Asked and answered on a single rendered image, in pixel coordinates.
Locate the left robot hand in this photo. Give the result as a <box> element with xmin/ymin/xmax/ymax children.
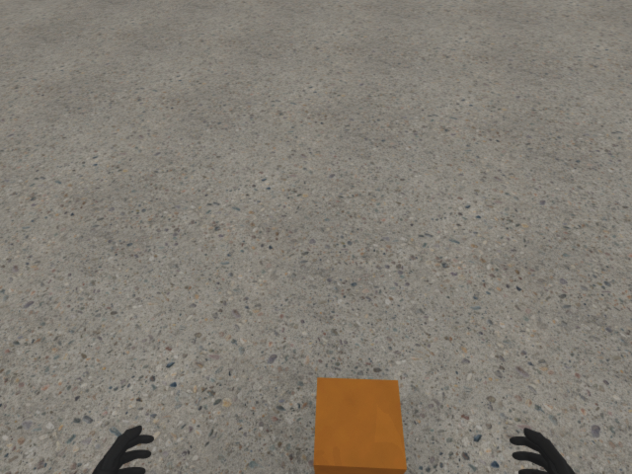
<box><xmin>92</xmin><ymin>426</ymin><xmax>154</xmax><ymax>474</ymax></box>

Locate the carton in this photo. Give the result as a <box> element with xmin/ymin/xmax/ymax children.
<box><xmin>313</xmin><ymin>377</ymin><xmax>407</xmax><ymax>474</ymax></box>

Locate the right robot hand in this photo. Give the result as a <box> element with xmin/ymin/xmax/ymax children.
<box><xmin>510</xmin><ymin>428</ymin><xmax>576</xmax><ymax>474</ymax></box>

